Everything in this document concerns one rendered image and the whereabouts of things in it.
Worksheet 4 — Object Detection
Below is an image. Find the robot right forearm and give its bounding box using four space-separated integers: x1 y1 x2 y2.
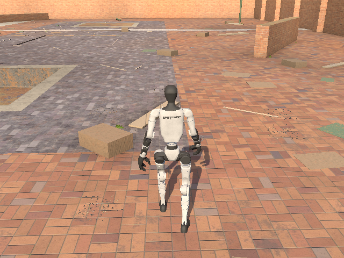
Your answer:
192 129 201 147

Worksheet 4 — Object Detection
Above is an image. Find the robot left forearm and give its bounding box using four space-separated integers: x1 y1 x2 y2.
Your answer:
140 131 151 157

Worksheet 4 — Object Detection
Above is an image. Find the robot left hand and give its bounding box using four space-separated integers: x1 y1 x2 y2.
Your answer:
138 156 151 171

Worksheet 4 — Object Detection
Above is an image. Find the robot right hand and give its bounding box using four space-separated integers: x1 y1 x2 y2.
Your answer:
189 145 201 155

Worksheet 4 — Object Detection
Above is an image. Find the robot right upper arm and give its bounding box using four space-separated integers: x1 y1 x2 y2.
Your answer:
182 108 197 137

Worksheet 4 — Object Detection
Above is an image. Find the robot torso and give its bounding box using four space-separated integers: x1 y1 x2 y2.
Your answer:
159 106 184 161

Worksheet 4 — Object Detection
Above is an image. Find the robot left thigh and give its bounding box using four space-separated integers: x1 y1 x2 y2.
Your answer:
154 149 166 182

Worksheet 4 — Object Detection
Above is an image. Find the robot left upper arm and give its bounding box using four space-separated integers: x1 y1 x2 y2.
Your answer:
146 109 160 139

